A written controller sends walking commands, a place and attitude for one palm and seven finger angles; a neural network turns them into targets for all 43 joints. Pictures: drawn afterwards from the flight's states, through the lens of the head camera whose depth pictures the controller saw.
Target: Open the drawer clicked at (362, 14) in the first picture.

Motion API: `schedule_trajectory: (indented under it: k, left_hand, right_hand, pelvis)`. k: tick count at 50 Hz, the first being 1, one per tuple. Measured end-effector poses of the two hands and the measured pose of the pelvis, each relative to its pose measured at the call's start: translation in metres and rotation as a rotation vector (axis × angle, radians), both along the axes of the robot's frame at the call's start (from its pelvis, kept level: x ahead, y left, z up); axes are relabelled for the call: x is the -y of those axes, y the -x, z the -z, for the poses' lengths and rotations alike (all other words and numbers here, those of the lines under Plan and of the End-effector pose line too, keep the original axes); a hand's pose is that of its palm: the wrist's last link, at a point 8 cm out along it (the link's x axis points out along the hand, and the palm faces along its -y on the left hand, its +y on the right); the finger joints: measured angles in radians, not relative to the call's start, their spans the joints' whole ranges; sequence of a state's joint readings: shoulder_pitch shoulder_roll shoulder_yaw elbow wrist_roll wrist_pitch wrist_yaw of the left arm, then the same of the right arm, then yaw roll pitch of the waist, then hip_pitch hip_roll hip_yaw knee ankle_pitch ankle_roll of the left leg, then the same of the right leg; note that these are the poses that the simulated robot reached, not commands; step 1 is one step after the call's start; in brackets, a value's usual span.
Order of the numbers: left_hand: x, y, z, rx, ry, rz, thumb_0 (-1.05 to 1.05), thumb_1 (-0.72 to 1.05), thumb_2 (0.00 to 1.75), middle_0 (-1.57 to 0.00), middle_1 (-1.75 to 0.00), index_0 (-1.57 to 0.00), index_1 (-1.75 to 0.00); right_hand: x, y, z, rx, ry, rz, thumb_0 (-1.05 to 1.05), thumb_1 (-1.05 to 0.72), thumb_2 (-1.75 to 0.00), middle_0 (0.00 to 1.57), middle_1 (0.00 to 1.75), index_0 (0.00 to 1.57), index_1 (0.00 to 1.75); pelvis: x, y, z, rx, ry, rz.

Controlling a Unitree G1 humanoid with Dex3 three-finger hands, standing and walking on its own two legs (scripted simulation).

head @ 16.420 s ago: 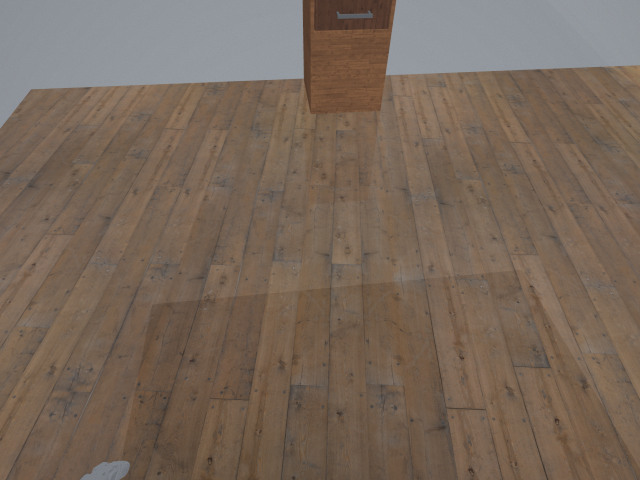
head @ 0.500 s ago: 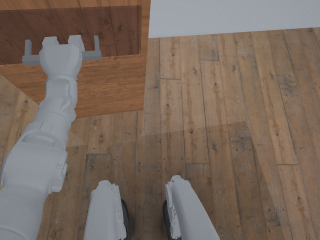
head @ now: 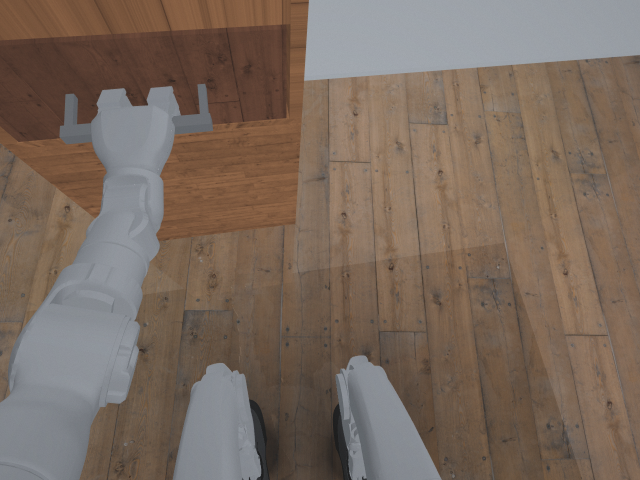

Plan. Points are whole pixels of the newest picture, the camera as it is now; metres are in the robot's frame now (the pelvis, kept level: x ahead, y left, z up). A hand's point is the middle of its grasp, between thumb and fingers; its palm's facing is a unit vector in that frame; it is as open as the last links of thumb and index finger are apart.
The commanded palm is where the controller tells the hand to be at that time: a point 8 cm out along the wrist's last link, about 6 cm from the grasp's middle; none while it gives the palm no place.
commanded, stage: pull the drawer open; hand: left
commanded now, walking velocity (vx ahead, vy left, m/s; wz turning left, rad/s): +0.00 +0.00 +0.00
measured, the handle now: (138, 114) +0.58 +0.19 -0.02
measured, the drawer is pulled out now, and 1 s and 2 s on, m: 0.00 0.05 0.09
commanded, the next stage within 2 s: none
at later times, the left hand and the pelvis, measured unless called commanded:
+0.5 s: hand (153, 177) +0.50 +0.18 -0.05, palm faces -0.05 -0.05 -1.00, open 5.2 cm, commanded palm +0.46 +0.16 +0.00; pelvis +0.02 +0.00 +0.02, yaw +1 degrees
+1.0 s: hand (154, 198) +0.47 +0.17 -0.05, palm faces -0.04 -0.04 -1.00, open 5.3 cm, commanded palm +0.43 +0.16 +0.00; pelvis +0.01 -0.01 +0.02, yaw +2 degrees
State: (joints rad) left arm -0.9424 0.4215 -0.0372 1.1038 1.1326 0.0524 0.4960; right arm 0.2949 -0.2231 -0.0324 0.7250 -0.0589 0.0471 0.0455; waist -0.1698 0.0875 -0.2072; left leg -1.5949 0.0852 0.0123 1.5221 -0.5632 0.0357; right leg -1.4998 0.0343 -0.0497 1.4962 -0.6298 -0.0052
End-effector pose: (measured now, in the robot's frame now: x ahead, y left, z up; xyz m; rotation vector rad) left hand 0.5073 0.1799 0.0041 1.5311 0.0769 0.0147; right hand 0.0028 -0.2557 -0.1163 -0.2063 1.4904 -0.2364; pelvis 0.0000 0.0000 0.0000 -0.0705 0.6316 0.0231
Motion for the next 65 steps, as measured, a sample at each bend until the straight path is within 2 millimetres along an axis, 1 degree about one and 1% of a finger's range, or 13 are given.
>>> schedule_trajectory:
  k: [16,24,31,52,65]
  left_hand:
    - [0.002,0.014,-0.002,-0.007,0.002,-0.002,0.0,0.82,0.83,-0.33,-1.35,-0.39,-1.35]
    - [0.003,0.026,-0.003,-0.007,0.005,0.001,0.01,0.81,0.83,-0.33,-1.35,-0.38,-1.35]
    - [0.004,0.036,-0.003,-0.008,0.0,0.0,0.01,0.81,0.82,-0.33,-1.35,-0.38,-1.35]
    - [0.006,0.06,-0.003,-0.006,-0.002,-0.005,0.01,0.81,0.82,-0.34,-1.35,-0.38,-1.35]
    - [0.007,0.072,-0.003,-0.006,0.003,-0.003,0.01,0.81,0.82,-0.33,-1.35,-0.38,-1.35]
  right_hand:
    - [0.005,-0.044,-0.006,0.049,-0.013,-0.044,0.0,-0.91,-0.9,0.2,0.3,0.2,0.3]
    - [0.007,-0.058,-0.007,0.07,-0.017,-0.059,0.0,-0.91,-0.9,0.2,0.3,0.2,0.3]
    - [0.007,-0.062,-0.008,0.076,-0.025,-0.064,0.0,-0.91,-0.9,0.2,0.3,0.2,0.3]
    - [0.006,-0.057,-0.007,0.09,-0.031,-0.059,0.0,-0.91,-0.9,0.2,0.3,0.2,0.3]
    - [0.005,-0.066,-0.008,0.115,-0.033,-0.068,0.0,-0.91,-0.9,0.2,0.3,0.2,0.3]
  pelvis:
    - [0.002,-0.015,-0.013,0.015,-0.015,-0.005]
    - [0.004,-0.017,-0.018,0.026,-0.021,-0.008]
    - [0.005,-0.016,-0.02,0.037,-0.024,-0.011]
    - [0.006,-0.009,-0.022,0.06,-0.03,-0.011]
    - [0.006,-0.009,-0.024,0.07,-0.034,-0.01]
